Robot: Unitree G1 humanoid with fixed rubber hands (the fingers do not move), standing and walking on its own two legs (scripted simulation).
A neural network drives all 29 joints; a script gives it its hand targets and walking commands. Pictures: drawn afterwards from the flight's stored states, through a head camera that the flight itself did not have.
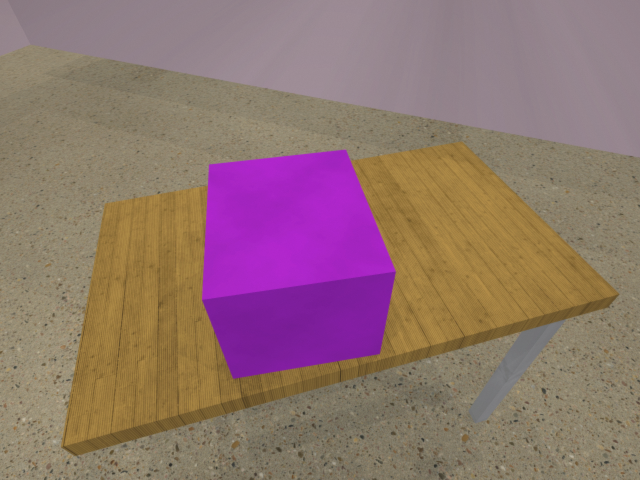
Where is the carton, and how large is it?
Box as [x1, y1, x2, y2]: [202, 150, 395, 378]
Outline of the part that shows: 345,150 209,164 202,300 233,378 379,353 395,271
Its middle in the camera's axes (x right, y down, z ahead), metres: -0.04 +0.02 +0.64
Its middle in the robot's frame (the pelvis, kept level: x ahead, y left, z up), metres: +0.48 +0.05 +0.01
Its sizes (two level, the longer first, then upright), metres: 0.285 0.237 0.208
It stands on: a table, 0.68 m high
